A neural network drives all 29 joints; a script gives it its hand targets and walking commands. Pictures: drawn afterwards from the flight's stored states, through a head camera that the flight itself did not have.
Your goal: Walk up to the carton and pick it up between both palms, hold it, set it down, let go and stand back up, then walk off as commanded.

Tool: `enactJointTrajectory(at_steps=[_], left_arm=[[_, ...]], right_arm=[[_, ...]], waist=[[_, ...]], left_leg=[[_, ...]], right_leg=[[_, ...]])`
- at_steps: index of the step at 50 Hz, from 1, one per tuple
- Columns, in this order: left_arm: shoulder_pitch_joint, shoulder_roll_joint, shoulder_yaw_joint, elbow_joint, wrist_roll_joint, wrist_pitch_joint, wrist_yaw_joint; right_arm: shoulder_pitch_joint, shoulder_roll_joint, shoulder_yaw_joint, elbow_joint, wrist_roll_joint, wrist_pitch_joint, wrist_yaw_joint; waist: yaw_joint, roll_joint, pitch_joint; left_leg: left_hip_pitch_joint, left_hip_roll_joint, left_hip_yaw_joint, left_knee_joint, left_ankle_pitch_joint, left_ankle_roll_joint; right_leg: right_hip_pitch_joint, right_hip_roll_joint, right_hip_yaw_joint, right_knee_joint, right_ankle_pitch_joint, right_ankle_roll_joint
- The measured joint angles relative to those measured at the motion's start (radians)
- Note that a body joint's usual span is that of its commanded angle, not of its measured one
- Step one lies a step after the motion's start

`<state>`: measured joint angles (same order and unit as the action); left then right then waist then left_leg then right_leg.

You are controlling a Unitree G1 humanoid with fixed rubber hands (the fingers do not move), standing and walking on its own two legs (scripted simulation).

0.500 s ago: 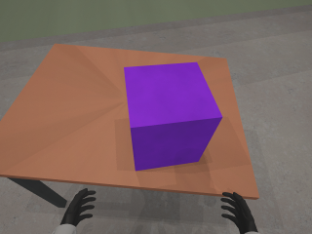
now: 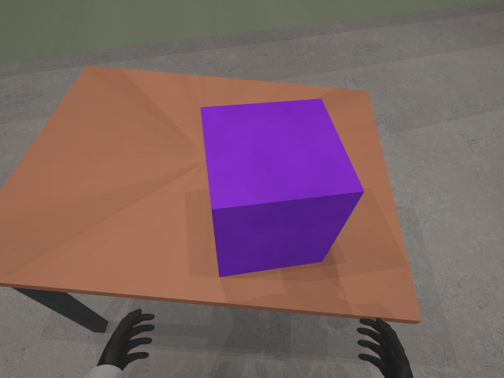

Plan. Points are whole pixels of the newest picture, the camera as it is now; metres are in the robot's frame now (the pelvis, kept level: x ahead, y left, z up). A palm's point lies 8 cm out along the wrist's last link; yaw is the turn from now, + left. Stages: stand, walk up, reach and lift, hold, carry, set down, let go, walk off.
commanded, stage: let go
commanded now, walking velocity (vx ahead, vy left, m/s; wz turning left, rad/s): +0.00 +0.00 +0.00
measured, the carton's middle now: (267, 192) +0.43 +0.04 +0.00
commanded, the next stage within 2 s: stand in 0.32 s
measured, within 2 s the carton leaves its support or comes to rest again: neither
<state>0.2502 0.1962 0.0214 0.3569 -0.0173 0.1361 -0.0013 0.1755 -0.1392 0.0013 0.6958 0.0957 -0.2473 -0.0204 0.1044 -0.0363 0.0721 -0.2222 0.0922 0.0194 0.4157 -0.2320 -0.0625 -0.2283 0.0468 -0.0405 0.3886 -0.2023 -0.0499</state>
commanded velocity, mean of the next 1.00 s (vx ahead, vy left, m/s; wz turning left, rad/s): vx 0.00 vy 0.00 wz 0.00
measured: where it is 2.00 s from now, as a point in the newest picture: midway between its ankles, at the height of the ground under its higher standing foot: outside the picture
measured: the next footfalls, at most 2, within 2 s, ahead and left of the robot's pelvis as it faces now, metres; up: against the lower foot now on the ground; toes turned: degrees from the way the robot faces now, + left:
right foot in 1.88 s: -0.08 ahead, -0.09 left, +0.00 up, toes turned +0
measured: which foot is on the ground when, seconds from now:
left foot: down 0.00-1.00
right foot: down 0.00-1.00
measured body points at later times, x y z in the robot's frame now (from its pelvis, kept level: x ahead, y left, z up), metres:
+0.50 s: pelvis +0.01 +0.01 -0.01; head +0.01 +0.03 +0.44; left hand +0.11 +0.27 -0.12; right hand +0.18 -0.24 -0.09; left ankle -0.01 +0.16 -0.74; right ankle +0.00 -0.09 -0.74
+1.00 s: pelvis +0.01 +0.01 -0.01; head +0.00 +0.04 +0.44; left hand +0.05 +0.30 -0.15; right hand +0.18 -0.25 -0.08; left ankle -0.01 +0.16 -0.74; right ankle +0.00 -0.09 -0.74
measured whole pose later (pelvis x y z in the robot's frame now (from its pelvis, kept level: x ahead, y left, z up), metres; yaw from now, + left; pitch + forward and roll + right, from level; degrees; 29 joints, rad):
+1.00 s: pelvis +0.01 +0.01 -0.01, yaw +0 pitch +0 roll -2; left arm 0.24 0.32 0.02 0.95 -0.02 -0.02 0.00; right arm 0.21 -0.30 -0.03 0.72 0.03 -0.02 -0.02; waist 0.10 -0.04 -0.04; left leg -0.22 0.09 0.02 0.53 -0.32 -0.06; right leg -0.20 0.05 -0.04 0.46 -0.26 -0.03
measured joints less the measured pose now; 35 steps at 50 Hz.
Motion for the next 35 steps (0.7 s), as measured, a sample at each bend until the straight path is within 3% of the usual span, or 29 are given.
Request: enactJointTrajectory(at_steps=[17,24,35], left_arm=[[-0.001,0.001,0.000,0.007,0.000,-0.008,0.000],[-0.008,0.054,0.000,0.248,0.000,-0.108,0.000],[-0.008,0.115,0.000,0.485,0.000,-0.146,0.000]], right_arm=[[0.000,-0.002,-0.007,0.025,-0.008,-0.013,0.000],[0.008,-0.090,-0.012,0.026,-0.063,0.174,0.000],[0.026,-0.160,-0.030,0.025,-0.066,0.212,0.004]], waist=[[0.000,0.000,-0.001],[0.000,0.000,-0.061],[0.000,0.000,-0.090]], left_leg=[[0.007,0.000,-0.001,0.009,-0.007,0.000],[0.008,0.001,-0.002,0.080,-0.056,0.000],[0.007,0.002,-0.003,0.117,-0.084,0.007]], right_leg=[[0.011,0.000,0.000,0.002,-0.003,0.002],[0.014,-0.001,0.000,0.065,-0.049,0.006],[0.029,-0.002,0.000,0.070,-0.057,0.016]])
